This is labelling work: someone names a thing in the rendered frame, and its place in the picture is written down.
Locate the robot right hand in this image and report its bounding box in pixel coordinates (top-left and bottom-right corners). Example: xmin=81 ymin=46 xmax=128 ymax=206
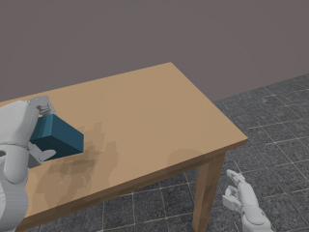
xmin=222 ymin=169 xmax=259 ymax=214

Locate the right robot forearm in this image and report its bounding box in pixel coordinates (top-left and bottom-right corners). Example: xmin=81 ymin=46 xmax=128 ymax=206
xmin=240 ymin=205 xmax=274 ymax=232

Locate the left robot forearm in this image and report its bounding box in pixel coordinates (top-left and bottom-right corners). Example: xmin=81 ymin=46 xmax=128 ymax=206
xmin=0 ymin=144 xmax=30 ymax=232

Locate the table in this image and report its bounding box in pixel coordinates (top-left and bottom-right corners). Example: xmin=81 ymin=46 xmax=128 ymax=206
xmin=0 ymin=62 xmax=248 ymax=232

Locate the sponge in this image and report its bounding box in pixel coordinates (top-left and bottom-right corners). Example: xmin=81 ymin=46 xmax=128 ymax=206
xmin=29 ymin=114 xmax=84 ymax=161

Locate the robot left hand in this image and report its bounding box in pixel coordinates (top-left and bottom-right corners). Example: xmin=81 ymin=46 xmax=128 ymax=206
xmin=0 ymin=95 xmax=58 ymax=169

